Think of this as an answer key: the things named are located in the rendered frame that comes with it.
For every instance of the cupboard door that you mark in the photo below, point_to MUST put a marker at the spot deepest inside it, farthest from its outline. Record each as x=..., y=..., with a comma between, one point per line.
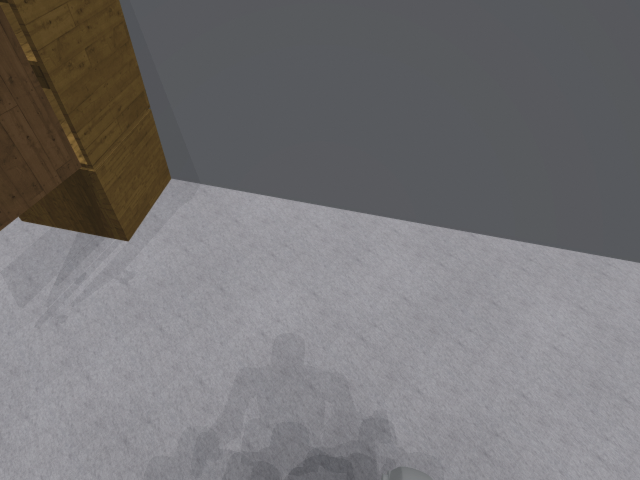
x=35, y=153

